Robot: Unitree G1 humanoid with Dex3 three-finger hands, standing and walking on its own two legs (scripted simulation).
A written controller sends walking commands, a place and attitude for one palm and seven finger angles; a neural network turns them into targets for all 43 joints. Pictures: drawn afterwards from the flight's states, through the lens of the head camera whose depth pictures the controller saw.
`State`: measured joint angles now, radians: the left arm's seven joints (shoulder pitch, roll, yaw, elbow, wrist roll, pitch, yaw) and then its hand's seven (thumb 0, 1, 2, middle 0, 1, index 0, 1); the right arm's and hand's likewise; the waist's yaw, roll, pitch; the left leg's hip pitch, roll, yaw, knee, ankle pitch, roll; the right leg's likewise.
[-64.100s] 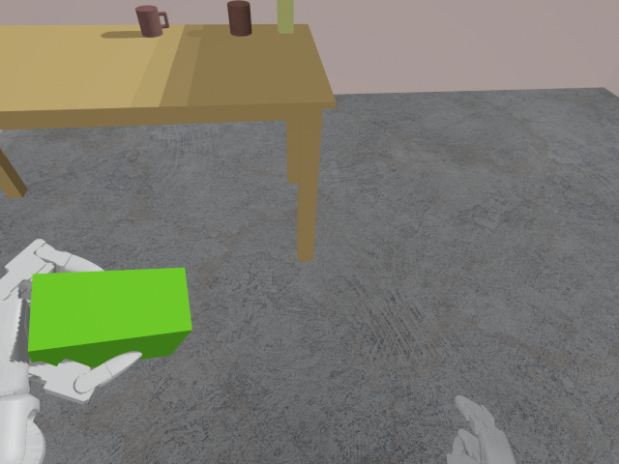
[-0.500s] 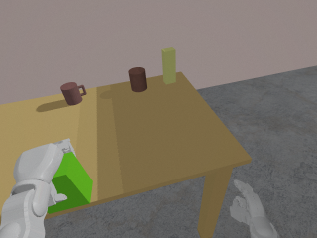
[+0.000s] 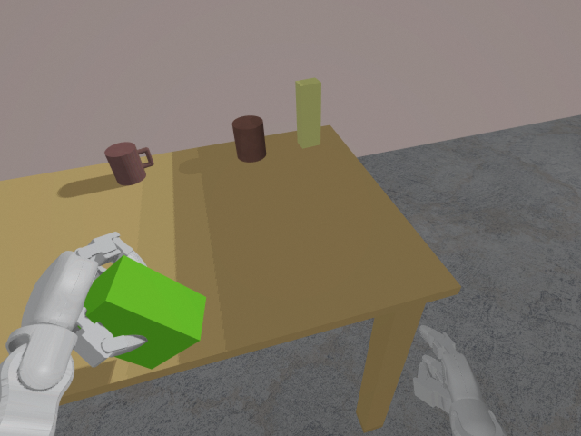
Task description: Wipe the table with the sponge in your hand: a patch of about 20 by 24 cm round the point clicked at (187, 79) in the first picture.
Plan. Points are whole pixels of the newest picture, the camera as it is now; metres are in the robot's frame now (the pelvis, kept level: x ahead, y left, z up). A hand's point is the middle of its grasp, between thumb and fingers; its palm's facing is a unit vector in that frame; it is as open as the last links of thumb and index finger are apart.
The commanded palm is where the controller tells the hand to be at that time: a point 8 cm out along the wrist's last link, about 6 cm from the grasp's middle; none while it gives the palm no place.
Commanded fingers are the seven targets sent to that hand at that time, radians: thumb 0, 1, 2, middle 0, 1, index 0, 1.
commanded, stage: step back with the hand held close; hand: left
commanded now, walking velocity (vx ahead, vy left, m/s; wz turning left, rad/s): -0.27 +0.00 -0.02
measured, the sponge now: (152, 322) +0.22 +0.23 +0.08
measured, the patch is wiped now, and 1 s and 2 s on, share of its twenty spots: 1.00 1.00 1.00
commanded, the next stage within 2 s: stop stepping back and stand still in 1.24 s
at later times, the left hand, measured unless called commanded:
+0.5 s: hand (103, 292) +0.20 +0.25 +0.17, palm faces +0.35 -0.83 -0.43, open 10.5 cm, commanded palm +0.14 +0.30 +0.19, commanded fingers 0.00 0.10 1.30 -1.20 -1.60 -1.20 -1.60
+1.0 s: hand (64, 344) +0.13 +0.25 +0.18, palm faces +0.36 -0.86 -0.37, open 10.6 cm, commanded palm +0.07 +0.30 +0.19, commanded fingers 0.00 0.10 1.30 -1.20 -1.60 -1.20 -1.60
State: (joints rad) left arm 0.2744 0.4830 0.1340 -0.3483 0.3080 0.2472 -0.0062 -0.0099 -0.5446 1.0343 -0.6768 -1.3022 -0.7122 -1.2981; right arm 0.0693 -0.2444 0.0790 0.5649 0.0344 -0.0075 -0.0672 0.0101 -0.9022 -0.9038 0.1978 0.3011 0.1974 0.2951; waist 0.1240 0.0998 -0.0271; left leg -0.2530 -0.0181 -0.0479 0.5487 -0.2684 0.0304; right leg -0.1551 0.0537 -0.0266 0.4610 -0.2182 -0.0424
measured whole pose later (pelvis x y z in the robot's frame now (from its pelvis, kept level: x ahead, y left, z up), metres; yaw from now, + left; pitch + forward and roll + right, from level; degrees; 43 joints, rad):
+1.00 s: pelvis -0.08 +0.02 -0.02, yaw +2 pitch +2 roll -1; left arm 0.47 0.43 0.35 -0.68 -0.04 -0.14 0.13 -0.01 -0.56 1.04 -0.68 -1.31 -0.72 -1.31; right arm 0.18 -0.20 0.04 0.56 0.01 -0.03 -0.06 0.01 -0.90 -0.90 0.20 0.30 0.20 0.30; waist -0.02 -0.06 -0.01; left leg -0.48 0.01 -0.02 0.84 -0.37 -0.01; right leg -0.42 0.01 0.00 0.65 -0.26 0.00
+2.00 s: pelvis -0.37 -0.05 -0.02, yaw +4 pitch +0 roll +0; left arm 0.49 0.40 0.35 -0.59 -0.05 -0.12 0.11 -0.01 -0.57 1.05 -0.68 -1.31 -0.72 -1.31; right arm 0.26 -0.22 0.02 0.63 0.02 -0.09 -0.06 0.01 -0.90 -0.90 0.20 0.30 0.20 0.30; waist -0.02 -0.02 -0.07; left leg -0.32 0.02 0.06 0.70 -0.42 0.06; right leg -0.48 0.00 -0.08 0.71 -0.29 -0.06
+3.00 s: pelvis -0.37 -0.05 +0.00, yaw +4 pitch -1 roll -1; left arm 0.45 0.36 0.32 -0.50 -0.06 -0.11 0.16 -0.01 -0.57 1.05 -0.68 -1.32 -0.72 -1.31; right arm 0.15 -0.19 0.04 0.59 0.01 -0.09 -0.06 0.01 -0.90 -0.90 0.20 0.30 0.20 0.30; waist 0.02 0.00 0.01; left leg -0.21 0.02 0.05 0.50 -0.27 0.01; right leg -0.23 -0.02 -0.03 0.46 -0.21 0.01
